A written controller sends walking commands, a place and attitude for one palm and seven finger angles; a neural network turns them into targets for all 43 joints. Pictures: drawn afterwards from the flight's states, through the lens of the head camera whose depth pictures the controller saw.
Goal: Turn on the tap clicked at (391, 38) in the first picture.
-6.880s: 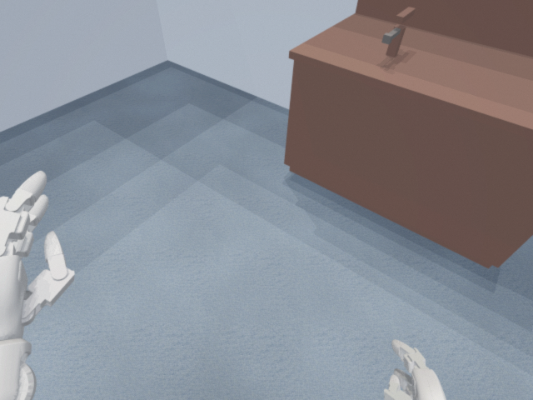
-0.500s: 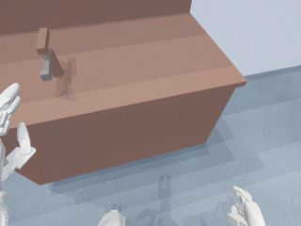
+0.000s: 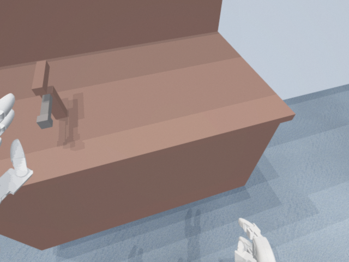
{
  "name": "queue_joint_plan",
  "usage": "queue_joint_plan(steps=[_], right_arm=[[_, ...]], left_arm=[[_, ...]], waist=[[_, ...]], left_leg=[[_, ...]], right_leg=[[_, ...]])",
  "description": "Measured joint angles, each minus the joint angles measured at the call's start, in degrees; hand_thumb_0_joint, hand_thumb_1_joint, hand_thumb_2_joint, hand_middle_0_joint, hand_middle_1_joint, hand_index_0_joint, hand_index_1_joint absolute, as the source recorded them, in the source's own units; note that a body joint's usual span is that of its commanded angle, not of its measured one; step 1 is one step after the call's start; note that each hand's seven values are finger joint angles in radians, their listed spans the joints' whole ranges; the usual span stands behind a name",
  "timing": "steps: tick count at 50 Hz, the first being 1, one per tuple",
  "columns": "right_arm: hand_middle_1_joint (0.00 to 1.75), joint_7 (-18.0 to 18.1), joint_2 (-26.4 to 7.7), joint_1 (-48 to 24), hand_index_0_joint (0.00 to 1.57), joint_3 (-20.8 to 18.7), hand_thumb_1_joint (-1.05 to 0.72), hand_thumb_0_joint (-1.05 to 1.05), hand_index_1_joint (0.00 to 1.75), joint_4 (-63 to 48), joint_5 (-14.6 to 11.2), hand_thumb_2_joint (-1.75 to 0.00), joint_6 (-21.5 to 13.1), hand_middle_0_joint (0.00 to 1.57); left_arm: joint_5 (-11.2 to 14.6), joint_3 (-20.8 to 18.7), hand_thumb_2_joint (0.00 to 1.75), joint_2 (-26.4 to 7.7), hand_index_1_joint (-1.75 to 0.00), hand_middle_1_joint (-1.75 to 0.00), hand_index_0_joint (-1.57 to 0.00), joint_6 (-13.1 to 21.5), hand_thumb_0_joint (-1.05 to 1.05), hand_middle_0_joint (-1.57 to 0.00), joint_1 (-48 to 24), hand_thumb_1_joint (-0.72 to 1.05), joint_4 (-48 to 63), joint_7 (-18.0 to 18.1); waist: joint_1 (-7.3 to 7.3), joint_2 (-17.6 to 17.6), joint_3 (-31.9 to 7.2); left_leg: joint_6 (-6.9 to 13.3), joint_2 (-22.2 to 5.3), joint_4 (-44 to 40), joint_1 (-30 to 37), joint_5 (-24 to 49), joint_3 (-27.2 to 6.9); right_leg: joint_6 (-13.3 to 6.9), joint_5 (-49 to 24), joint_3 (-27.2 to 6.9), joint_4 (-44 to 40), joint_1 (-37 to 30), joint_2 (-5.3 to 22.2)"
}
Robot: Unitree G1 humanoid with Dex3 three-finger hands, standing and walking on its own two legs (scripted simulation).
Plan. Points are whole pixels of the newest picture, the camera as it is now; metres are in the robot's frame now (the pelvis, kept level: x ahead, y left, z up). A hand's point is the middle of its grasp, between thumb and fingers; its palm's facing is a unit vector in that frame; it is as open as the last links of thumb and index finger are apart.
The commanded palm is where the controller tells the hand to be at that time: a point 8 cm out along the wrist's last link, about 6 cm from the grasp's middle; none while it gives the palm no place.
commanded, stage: come to a stop and stand still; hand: left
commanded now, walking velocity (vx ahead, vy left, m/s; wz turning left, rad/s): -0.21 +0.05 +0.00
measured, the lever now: (44, 121) +0.44 +0.38 +0.05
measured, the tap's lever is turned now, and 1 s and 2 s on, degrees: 0 0 0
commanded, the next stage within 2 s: look again from close up in 0.98 s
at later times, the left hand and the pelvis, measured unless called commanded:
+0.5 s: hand out of the picture +0.15 +0.27 +0.18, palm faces +0.46 -0.80 -0.38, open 7.4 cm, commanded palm +0.11 +0.30 +0.18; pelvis -0.05 +0.02 +0.00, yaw +0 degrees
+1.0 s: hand out of the picture +0.13 +0.27 +0.16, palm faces +0.41 -0.82 -0.40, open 7.4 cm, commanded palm +0.07 +0.30 +0.18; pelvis -0.08 +0.02 +0.01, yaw +1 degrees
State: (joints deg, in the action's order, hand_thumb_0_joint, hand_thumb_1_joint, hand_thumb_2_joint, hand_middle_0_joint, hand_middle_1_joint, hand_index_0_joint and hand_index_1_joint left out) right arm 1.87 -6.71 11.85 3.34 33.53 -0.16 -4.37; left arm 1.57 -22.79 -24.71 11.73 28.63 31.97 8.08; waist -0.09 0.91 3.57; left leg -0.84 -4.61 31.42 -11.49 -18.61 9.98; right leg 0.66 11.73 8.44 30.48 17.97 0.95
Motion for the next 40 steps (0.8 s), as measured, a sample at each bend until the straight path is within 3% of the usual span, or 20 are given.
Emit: queue_joint_plan(steps=[3,6,9,13,18,21,24,26,30,34,40], right_arm=[[0.30,0.10,-2.79,-1.51,0.21,-1.00,-0.90,0.01,0.30,1.21,-0.40,-0.90,0.99,0.20],[0.30,0.26,-5.00,-3.20,0.21,-2.11,-0.90,0.01,0.30,1.94,-0.72,-0.90,1.41,0.20],[0.30,1.11,-6.39,-4.30,0.20,-2.66,-0.90,0.01,0.30,1.15,-0.67,-0.90,2.13,0.20],[0.30,2.23,-7.52,-4.19,0.20,-3.42,-0.90,0.01,0.30,-0.20,-0.51,-0.90,2.99,0.20],[0.30,2.63,-8.00,-2.25,0.20,-4.19,-0.90,0.01,0.30,-0.65,-0.31,-0.90,3.28,0.20],[0.30,2.57,-8.11,-0.79,0.20,-4.24,-0.90,0.01,0.30,-0.55,-0.16,-0.90,3.31,0.19],[0.30,2.75,-6.15,0.30,0.20,-3.39,-0.90,0.01,0.30,0.67,-0.47,-0.90,3.34,0.19],[0.30,2.64,-4.88,1.55,0.20,-2.39,-0.90,0.01,0.30,0.77,-0.42,-0.90,2.65,0.20],[0.30,2.04,-2.43,3.20,0.20,-0.81,-0.90,0.01,0.30,1.18,-0.17,-0.90,0.49,0.20],[0.30,1.06,-1.35,1.37,0.21,0.28,-0.90,0.01,0.30,2.51,0.20,-0.90,-0.84,0.20],[0.30,0.48,-1.85,0.31,0.21,0.08,-0.90,0.01,0.30,2.60,0.59,-0.90,-0.73,0.20]], left_arm=[[-0.04,0.82,0.89,2.38,-0.30,-0.30,-0.21,-0.78,0.01,-0.21,-2.36,0.89,-3.78,0.09],[0.24,2.06,0.89,4.78,-0.30,-0.30,-0.21,-1.77,0.01,-0.21,-3.22,0.89,-5.88,0.05],[0.16,2.76,0.89,5.28,-0.30,-0.30,-0.21,-2.35,0.01,-0.21,-1.61,0.89,-4.97,0.37],[0.18,3.26,0.89,4.16,-0.30,-0.30,-0.21,-2.25,0.02,-0.22,0.53,0.89,-1.63,0.79],[0.25,2.14,0.89,2.40,-0.30,-0.30,-0.21,-1.43,0.01,-0.22,1.33,0.89,1.60,1.38],[0.19,1.64,0.89,2.36,-0.30,-0.30,-0.21,-1.18,0.01,-0.22,1.07,0.89,1.55,1.68],[0.06,1.76,0.89,2.90,-0.30,-0.30,-0.21,-1.28,0.01,-0.22,-0.55,0.89,-1.28,1.73],[-0.42,1.98,0.89,3.63,-0.30,-0.30,-0.21,-1.47,0.01,-0.21,-1.39,0.89,-3.74,1.66],[-1.26,3.35,0.89,5.02,-0.30,-0.30,-0.21,-1.83,0.01,-0.21,-4.88,0.89,-6.72,1.56],[-1.57,4.75,0.90,6.80,-0.30,-0.30,-0.20,-1.22,0.02,-0.21,-6.96,0.89,-8.27,1.21],[-0.87,5.16,0.89,5.89,-0.30,-0.30,-0.21,-0.75,0.02,-0.21,-4.90,0.89,-7.40,0.14]], waist=[[-0.39,3.31,0.85],[-0.50,2.53,1.64],[-1.23,0.60,2.33],[-1.71,-1.10,2.05],[-0.84,-2.13,0.31],[-0.56,-1.21,-1.08],[1.11,-2.76,-1.31],[1.35,-2.64,-2.32],[1.80,-2.51,-3.35],[1.83,-0.51,-1.60],[0.82,0.63,-1.03]], left_leg=[[-0.84,-1.29,8.16,-2.82,-3.19,-3.47],[-1.42,1.75,18.06,-7.00,-8.48,-7.06],[-1.78,3.10,21.87,-9.42,-8.33,-8.17],[-1.45,3.02,20.01,-9.91,-5.62,-8.80],[-0.50,2.93,9.87,-5.82,-4.31,-8.21],[0.29,2.71,-0.21,-1.37,0.51,-8.13],[0.95,3.64,-1.27,-0.24,3.05,-7.01],[1.24,3.77,-1.91,-0.15,3.56,-7.04],[1.57,4.70,-1.45,-1.57,4.30,-7.87],[1.33,3.79,-1.04,-2.44,5.10,-8.07],[0.89,3.02,-2.15,-3.75,6.61,-7.81]], right_leg=[[-4.80,0.46,1.32,0.48,-1.06,-1.71],[-5.70,1.14,0.34,0.76,-0.96,-0.83],[-5.67,0.12,-0.54,0.04,-0.89,0.10],[-5.57,-1.29,-0.46,-1.17,-0.49,0.45],[-5.15,-3.11,0.02,-2.27,0.60,0.50],[-4.29,-3.56,0.94,-1.65,1.51,0.13],[-2.07,-0.22,-1.19,-0.64,1.22,0.44],[-0.82,4.09,-2.59,1.36,1.33,0.14],[0.24,4.60,-5.60,1.64,-2.48,0.44],[-1.01,-1.17,-5.58,-2.01,-3.46,-0.64],[-1.47,-3.49,-5.88,-4.86,-2.75,-1.51]])
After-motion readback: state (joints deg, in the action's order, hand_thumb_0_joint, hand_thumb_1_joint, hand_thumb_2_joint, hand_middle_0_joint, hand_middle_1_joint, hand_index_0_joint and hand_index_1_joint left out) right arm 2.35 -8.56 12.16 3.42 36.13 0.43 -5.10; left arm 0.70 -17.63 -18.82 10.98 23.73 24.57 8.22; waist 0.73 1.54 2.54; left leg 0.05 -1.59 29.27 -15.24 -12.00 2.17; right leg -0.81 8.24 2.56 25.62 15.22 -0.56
